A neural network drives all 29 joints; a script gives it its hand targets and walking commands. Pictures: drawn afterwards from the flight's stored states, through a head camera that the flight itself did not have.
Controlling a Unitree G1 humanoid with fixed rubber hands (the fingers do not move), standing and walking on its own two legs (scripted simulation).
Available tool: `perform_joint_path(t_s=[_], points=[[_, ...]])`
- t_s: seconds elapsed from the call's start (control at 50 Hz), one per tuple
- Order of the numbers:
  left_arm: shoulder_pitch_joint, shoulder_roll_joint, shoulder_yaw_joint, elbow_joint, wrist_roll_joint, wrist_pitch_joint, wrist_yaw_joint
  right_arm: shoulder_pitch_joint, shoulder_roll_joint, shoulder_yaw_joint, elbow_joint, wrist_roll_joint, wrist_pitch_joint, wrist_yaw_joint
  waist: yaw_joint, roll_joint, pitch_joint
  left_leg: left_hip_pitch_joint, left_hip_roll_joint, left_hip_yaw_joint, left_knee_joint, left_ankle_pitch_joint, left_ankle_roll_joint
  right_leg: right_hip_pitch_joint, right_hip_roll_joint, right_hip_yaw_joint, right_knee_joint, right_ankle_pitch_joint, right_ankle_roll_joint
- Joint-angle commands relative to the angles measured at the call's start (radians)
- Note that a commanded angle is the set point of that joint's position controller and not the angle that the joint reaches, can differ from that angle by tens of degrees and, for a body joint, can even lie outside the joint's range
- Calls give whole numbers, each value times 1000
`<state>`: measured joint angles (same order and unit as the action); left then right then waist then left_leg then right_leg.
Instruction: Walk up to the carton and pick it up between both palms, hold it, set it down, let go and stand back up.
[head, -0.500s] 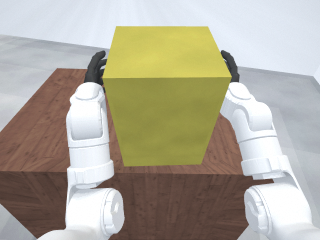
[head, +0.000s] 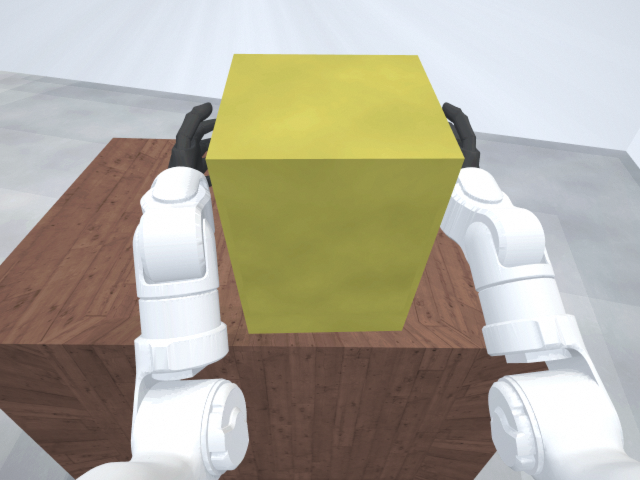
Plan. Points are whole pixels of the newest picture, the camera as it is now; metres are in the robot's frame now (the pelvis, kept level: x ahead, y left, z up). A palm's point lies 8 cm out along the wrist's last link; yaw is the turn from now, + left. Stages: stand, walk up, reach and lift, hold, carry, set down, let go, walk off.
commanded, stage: hold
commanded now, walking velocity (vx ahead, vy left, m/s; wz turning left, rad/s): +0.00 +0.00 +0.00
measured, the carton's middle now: (326, 206) +0.37 +0.01 +0.21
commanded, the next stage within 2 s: none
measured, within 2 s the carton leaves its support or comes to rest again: neither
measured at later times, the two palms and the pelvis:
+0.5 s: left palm (184, 177) +0.36 +0.16 +0.26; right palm (452, 175) +0.36 -0.13 +0.25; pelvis +0.00 +0.00 +0.00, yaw +0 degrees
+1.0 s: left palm (188, 176) +0.36 +0.15 +0.26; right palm (455, 173) +0.36 -0.14 +0.26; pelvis +0.00 +0.00 +0.00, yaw +0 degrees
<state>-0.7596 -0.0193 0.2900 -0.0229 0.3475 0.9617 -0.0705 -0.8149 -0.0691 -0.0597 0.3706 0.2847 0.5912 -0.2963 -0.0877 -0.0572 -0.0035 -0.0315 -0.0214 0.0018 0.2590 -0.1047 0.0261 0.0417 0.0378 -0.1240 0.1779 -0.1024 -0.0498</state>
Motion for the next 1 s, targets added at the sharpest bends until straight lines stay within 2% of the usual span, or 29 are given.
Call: perform_joint_path(t_s=[0.0,0.08,0.16,0.28,0.32,0.34,0.38,0.44,0.48,0.58,0.62,0.66,0.68,0.7,0.78,0.86,0.92,0.98], points=[[-563,-367,-364,-126,-171,-61,-133,-610,322,253,-230,79,-42,32,-6,56,-354,75,-2,-4,-6,175,-39,99,-23,43,2,180,71],[-554,-367,-359,-109,-158,-47,-133,-611,302,241,-210,76,-40,33,0,79,-307,55,3,-5,-14,146,-46,89,-23,43,1,145,64],[-564,-361,-340,-100,-153,-47,-136,-606,309,234,-198,70,-41,37,2,57,-283,43,3,-4,-26,117,-39,105,-27,38,-2,131,68],[-552,-365,-344,-91,-154,-49,-141,-604,312,232,-208,64,-40,27,-5,60,-320,52,-4,-1,-15,154,-38,108,-29,46,3,178,73],[-556,-361,-356,-112,-161,-51,-138,-601,302,232,-201,75,-40,31,-4,74,-324,55,1,-6,-17,145,-45,103,-22,41,5,155,67],[-555,-373,-365,-131,-163,-52,-137,-602,309,232,-224,77,-44,32,-11,87,-341,71,-2,-5,-9,167,-47,107,-23,43,7,171,67],[-556,-371,-371,-152,-166,-55,-134,-601,314,252,-245,79,-48,28,-12,72,-377,92,-2,-6,3,223,-44,119,-20,45,13,224,70],[-552,-365,-377,-141,-163,-52,-135,-589,313,246,-231,79,-43,27,-14,80,-357,87,-1,-8,0,202,-44,107,-21,43,4,200,69],[-545,-366,-373,-136,-167,-54,-133,-591,313,248,-244,80,-44,27,-6,64,-361,87,2,-6,-6,193,-46,101,-18,41,0,188,71],[-552,-380,-377,-122,-167,-44,-124,-599,296,226,-192,71,-40,41,-11,96,-293,67,12,-16,-16,133,-56,82,-14,37,-2,119,59],[-546,-365,-353,-77,-159,-41,-123,-608,296,231,-172,64,-37,44,1,65,-258,26,13,-10,-34,80,-46,93,-20,34,-4,87,67],[-544,-367,-326,-38,-151,-40,-125,-616,289,212,-159,60,-37,47,-1,50,-251,12,14,-8,-41,56,-42,90,-20,37,-2,74,67],[-547,-367,-332,-41,-156,-44,-124,-632,284,208,-161,64,-41,48,2,64,-260,3,16,-10,-44,35,-43,92,-16,38,1,60,66],[-569,-374,-338,-61,-165,-49,-123,-631,294,206,-166,59,-44,51,2,55,-280,3,16,-8,-45,34,-45,92,-15,34,3,58,63],[-586,-384,-375,-128,-174,-61,-120,-628,299,225,-213,72,-48,46,-17,80,-378,73,6,-11,-9,163,-50,108,-8,41,13,159,63],[-549,-380,-391,-147,-167,-56,-127,-608,312,261,-240,86,-45,34,-8,84,-399,118,0,-8,13,264,-54,107,-13,43,10,242,69],[-538,-367,-369,-118,-159,-42,-130,-606,305,259,-213,92,-39,33,-3,78,-333,83,1,-8,3,216,-47,102,-21,48,4,203,68],[-541,-372,-374,-134,-164,-38,-128,-606,294,254,-224,91,-43,34,1,68,-315,77,6,-10,-12,187,-47,109,-20,40,1,177,65]])
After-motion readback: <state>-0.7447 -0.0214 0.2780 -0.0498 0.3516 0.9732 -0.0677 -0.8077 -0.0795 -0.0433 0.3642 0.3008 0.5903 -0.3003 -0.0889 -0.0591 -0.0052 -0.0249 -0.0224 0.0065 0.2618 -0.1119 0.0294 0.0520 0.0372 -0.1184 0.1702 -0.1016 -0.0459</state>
